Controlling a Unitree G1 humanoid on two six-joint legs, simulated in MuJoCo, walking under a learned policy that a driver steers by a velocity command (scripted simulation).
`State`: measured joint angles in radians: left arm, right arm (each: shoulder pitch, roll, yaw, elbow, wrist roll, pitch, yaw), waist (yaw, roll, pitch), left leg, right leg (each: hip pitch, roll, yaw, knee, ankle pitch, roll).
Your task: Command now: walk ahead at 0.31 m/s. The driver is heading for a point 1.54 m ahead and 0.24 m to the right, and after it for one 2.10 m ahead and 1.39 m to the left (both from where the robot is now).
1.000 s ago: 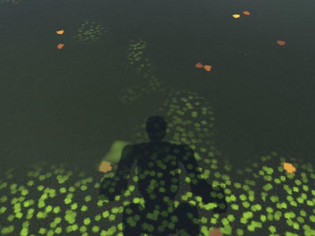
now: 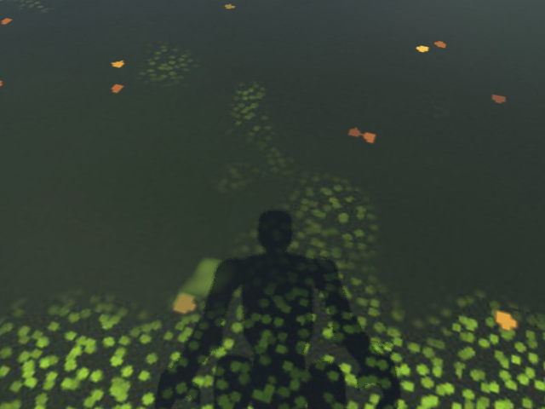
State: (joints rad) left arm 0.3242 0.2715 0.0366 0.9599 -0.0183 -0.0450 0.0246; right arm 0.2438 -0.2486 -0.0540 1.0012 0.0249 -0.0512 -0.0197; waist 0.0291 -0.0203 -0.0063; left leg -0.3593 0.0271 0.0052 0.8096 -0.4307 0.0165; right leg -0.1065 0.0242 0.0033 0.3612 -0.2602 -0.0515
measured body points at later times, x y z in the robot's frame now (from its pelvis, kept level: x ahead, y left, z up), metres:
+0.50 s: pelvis +0.19 +0.05 -0.01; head +0.22 +0.06 +0.44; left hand +0.40 +0.29 -0.11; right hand +0.12 -0.20 -0.14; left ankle +0.06 +0.15 -0.75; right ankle +0.39 -0.10 -0.70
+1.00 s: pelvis +0.49 +0.01 +0.00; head +0.51 +0.02 +0.45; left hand +0.48 +0.29 -0.14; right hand +0.67 -0.24 -0.10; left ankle +0.68 +0.19 -0.69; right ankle +0.43 -0.07 -0.75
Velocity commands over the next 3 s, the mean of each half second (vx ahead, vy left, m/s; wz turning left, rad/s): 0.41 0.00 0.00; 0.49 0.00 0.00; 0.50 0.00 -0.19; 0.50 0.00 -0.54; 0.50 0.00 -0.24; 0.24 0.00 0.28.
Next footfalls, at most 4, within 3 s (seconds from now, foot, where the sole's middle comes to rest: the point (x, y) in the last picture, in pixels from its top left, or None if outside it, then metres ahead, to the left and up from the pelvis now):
0.12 left None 0.10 0.15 -0.78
0.62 right None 0.47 -0.08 -0.78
1.16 left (226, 321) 0.77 0.16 -0.78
1.72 right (319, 247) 1.04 -0.10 -0.78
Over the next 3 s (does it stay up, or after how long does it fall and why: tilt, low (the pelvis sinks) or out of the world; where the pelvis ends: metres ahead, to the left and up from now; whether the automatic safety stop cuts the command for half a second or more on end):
stays up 1.45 -0.23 -0.01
